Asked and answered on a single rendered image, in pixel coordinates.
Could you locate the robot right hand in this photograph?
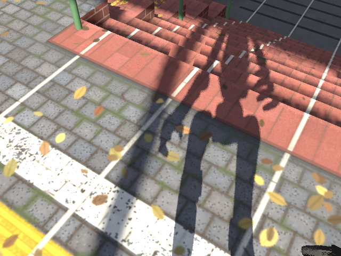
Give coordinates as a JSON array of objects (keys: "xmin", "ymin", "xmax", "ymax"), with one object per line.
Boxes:
[{"xmin": 301, "ymin": 245, "xmax": 341, "ymax": 256}]

